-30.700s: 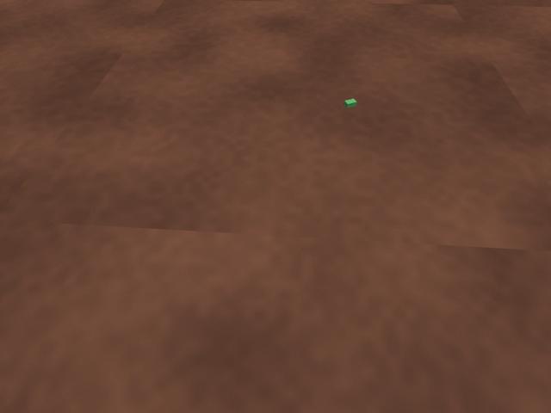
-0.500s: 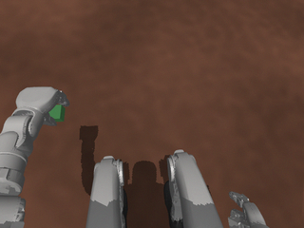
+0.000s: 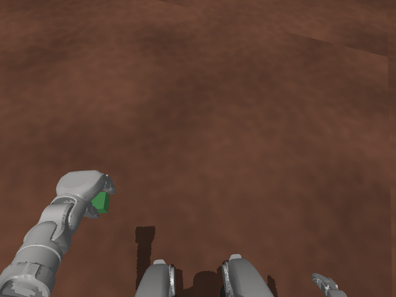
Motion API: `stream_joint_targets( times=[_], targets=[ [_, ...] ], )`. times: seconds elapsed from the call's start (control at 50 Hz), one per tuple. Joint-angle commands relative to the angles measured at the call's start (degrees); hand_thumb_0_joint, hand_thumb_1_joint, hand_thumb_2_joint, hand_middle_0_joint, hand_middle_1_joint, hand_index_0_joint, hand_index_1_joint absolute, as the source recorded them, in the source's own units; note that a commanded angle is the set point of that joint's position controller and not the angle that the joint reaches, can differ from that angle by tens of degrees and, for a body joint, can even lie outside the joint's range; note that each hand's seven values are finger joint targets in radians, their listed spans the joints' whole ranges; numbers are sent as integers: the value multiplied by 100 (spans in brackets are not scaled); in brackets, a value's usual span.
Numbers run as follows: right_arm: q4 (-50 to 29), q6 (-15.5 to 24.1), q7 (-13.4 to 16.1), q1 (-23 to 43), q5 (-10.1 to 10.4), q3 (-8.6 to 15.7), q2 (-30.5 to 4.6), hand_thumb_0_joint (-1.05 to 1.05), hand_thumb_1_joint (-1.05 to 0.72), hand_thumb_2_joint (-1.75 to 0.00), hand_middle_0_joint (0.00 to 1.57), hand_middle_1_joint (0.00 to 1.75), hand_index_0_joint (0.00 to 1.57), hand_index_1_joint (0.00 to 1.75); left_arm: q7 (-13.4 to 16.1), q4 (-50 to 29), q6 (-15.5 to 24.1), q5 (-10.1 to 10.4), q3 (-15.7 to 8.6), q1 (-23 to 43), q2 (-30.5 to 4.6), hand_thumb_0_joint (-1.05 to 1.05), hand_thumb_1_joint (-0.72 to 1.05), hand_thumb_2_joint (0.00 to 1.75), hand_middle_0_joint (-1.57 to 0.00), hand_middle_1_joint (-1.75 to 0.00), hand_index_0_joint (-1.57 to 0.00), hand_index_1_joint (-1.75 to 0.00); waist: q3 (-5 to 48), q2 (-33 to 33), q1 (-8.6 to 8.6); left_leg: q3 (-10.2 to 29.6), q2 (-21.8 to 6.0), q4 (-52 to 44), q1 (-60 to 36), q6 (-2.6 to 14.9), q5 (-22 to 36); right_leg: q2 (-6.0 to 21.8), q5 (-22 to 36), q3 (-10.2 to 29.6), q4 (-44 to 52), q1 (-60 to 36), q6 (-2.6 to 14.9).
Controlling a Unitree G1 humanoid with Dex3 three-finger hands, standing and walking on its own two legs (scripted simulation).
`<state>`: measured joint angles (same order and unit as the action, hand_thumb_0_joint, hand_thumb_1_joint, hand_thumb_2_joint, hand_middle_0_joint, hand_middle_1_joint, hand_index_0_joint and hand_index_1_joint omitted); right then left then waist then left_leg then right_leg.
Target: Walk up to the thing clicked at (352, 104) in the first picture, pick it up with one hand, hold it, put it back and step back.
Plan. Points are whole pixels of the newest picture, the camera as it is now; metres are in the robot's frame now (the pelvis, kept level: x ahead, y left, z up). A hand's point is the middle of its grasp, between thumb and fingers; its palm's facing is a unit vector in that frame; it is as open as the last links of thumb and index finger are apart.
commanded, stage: lift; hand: left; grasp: from above
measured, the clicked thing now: (93, 203) +0.36 +0.24 -0.11
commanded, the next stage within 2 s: hold in 0.40 s
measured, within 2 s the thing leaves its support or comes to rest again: neither
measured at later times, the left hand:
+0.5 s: hand (86, 183) +0.36 +0.22 +0.00, palm faces -0.47 -0.04 -0.88, open 6.9 cm
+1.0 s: hand (81, 174) +0.36 +0.22 +0.04, palm faces -0.47 -0.02 -0.88, open 6.9 cm
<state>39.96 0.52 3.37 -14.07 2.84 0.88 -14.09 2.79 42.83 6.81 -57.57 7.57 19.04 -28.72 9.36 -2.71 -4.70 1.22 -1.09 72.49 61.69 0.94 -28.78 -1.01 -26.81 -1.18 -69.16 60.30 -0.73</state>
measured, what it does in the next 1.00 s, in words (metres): rises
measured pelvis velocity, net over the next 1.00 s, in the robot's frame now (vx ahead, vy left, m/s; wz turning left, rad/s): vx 0.06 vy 0.00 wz -0.01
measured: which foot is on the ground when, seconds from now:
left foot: down 0.00-1.00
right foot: down 0.00-1.00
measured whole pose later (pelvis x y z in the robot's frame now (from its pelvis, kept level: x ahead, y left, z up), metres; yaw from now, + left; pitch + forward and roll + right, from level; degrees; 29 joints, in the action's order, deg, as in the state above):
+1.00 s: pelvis +0.06 +0.00 +0.09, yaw +0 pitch +7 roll +0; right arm 39.0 -2.9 3.4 -12.8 3.8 2.5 -14.5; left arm -1.8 35.3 4.9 -57.5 10.7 12.8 -25.0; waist 4.4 -3.0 -1.0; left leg -1.2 -0.4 41.3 27.7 0.6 -20.8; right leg -0.3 -19.7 1.3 -40.6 28.0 -0.5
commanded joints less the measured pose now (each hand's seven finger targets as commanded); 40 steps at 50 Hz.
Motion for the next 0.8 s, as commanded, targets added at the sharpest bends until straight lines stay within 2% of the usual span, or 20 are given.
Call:
stream_joint_targets(
  times=[0.0, 0.02, 0.06, 0.14, 0.2, 0.22, 0.24, 0.26, 0.32, 0.4, 0.46, 0.5, 0.58, 0.6, 0.62, 0.64, 0.68, 0.72, 0.74, 0.78],
  targets=[
    [-449, 219, 55, -196, -19, 304, -861, 0, -91, -90, 20, 30, 20, 30, 443, -752, 5, -84, -465, 1750, -1082, 0, 85, 15, -114, -25, -118, -20, 1602, -286, -17, 142, 114, -1700, -1863, -20, 467, -192, 478, 57, 1431, -1285, 200],
    [-449, 214, 48, -196, -9, 319, -859, 0, -91, -90, 20, 30, 20, 30, 490, -724, -17, -116, -472, 1694, -1106, 0, 83, 14, -114, -22, -118, -18, 1597, -186, 49, 111, 122, -1776, -2004, -15, 629, -183, 613, 69, 1528, -1452, 204],
    [-429, 212, 34, -235, -3, 355, -857, 0, -91, -90, 20, 30, 20, 30, 552, -719, -67, -136, -437, 1799, -1071, 0, 85, 17, -115, -24, -119, -20, 1619, -190, 54, 47, 137, -1896, -2240, -21, 886, -176, 829, 96, 1698, -1662, 205],
    [-424, 197, 5, -257, 0, 375, -844, 0, -91, -90, 20, 30, 20, 30, 592, -687, -205, -69, -387, 1687, -971, 0, 87, 18, -118, -23, -121, -20, 1525, -100, 113, 1, 158, -2207, -2519, -17, 1110, -171, 1003, 143, 2058, -2104, 193],
    [-449, 169, 7, -219, 17, 399, -836, 0, -91, -90, 20, 30, 20, 30, 526, -565, -306, -33, -320, 1410, -880, 0, 85, 18, -117, -23, -120, -19, 1411, 118, 152, -11, 170, -2371, -2692, -5, 1380, -171, 1268, 154, 2255, -2397, 173],
    [-463, 164, 11, -214, 9, 408, -846, 0, -91, -90, 20, 30, 20, 30, 501, -752, -307, -18, -340, 1541, -941, 0, 86, 18, -117, -23, -120, -19, 1433, 81, 160, -19, 179, -2441, -2778, -7, 1415, -157, 1298, 170, 2343, -2524, 165],
    [-477, 151, 13, -220, 23, 402, -825, 0, -91, -90, 20, 30, 20, 30, 463, -623, -339, -16, -248, 1331, -825, 0, 85, 15, -116, -21, -120, -18, 1362, 118, 161, -52, 195, -2480, -2807, 2, 1488, -154, 1391, 191, 2400, -2581, 169],
    [-470, 152, 15, -234, 15, 399, -821, 0, -91, -90, 20, 30, 20, 30, 414, -770, -342, 43, -200, 1477, -761, 0, 85, 15, -116, -22, -120, -18, 1339, 117, 129, -35, 186, -2553, -2861, -2, 1510, -156, 1390, 187, 2463, -2641, 166],
    [-530, 120, 37, -180, 34, 413, -837, 0, -91, -90, 20, 30, 20, 30, 318, -874, -326, 98, -280, 1385, -876, 0, 85, 13, -116, -19, -120, -15, 1292, 53, 209, -77, 180, -2765, -3139, -7, 1645, -151, 1491, 181, 2638, -2826, 173],
    [-529, 90, 62, -134, 23, 385, -801, 0, -91, -90, 20, 30, 20, 30, 264, -1055, -277, 64, -226, 1439, -784, 0, 87, 14, -118, -20, -122, -16, 1216, -8, 155, -67, 182, -2946, -3399, -22, 1743, -148, 1564, 203, 2805, -2928, 174],
    [-556, 56, 71, -86, 28, 408, -824, 0, -90, -90, 20, 30, 20, 30, 258, -1173, -241, 14, -342, 1320, -926, 0, 85, 16, -117, -20, -120, -16, 1255, -12, 268, -67, 189, -3054, -3613, -37, 2022, -144, 1766, 199, 2908, -3170, 177],
    [-518, 39, 72, -65, 29, 398, -798, 0, -90, -90, 20, 30, 20, 30, 269, -1204, -250, -17, -304, 1369, -868, 0, 86, 13, -116, -20, -121, -16, 1210, 31, 233, -74, 205, -3106, -3670, -33, 2104, -132, 1881, 215, 2974, -3270, 162],
    [-478, 4, 68, -92, 30, 443, -844, 0, -90, -90, 20, 30, 20, 30, 179, -1197, -269, -52, -285, 1260, -859, 0, 85, 12, -115, -18, -120, -14, 1326, 58, 224, -86, 170, -3158, -3969, -37, 2655, -167, 2263, 194, 3000, -3399, 169],
    [-521, -22, 66, -59, 33, 445, -852, 0, -90, -90, 20, 30, 20, 30, 137, -1311, -262, -44, -264, 1224, -844, 0, 86, 14, -116, -20, -121, -15, 1272, 68, 285, -106, 188, -3203, -3992, -34, 2654, -149, 2320, 208, 3074, -3503, 160],
    [-523, -37, 66, -41, 37, 427, -835, 0, -90, -90, 20, 30, 20, 30, 98, -1231, -269, -53, -231, 1186, -817, 0, 86, 13, -116, -19, -121, -14, 1173, 163, 223, -114, 205, -3212, -3900, -18, 2576, -148, 2306, 226, 3108, -3518, 148],
    [-541, -47, 62, -27, 40, 439, -843, 0, -90, -90, 20, 30, 20, 30, 64, -1423, -253, -24, -260, 1282, -848, 0, 87, 14, -117, -20, -122, -15, 1197, 97, 285, -133, 211, -3286, -3977, -27, 2541, -140, 2251, 229, 3159, -3612, 159],
    [-552, -62, 60, -1, 47, 437, -845, 0, -90, -90, 20, 30, 20, 30, -21, -1373, -257, 21, -198, 1196, -758, 0, 88, 14, -117, -21, -122, -16, 1178, 85, 248, -138, 198, -3328, -4047, -29, 2637, -155, 2312, 218, 3179, -3598, 163],
    [-612, -76, 65, 83, 56, 440, -863, 0, -90, -90, 20, 30, 20, 30, -65, -1477, -238, 60, -267, 1109, -839, 0, 89, 14, -118, -20, -123, -15, 1104, 45, 327, -115, 189, -3428, -4125, -46, 2633, -161, 2250, 194, 3230, -3662, 173],
    [-620, -83, 66, 86, 57, 419, -835, 0, -90, -90, 20, 30, 20, 30, -117, -1357, -238, 53, -202, 980, -756, 0, 87, 13, -117, -18, -122, -13, 1016, 140, 277, -116, 187, -3422, -4075, -32, 2668, -169, 2294, 189, 3234, -3658, 170],
    [-667, -105, 72, 152, 61, 404, -832, 0, -90, -90, 20, 30, 20, 30, -172, -1588, -210, 74, -249, 1020, -817, 0, 88, 14, -118, -18, -122, -14, 1038, 83, 331, -139, 204, -3473, -4132, -36, 2648, -150, 2300, 205, 3286, -3777, 164]
  ],
)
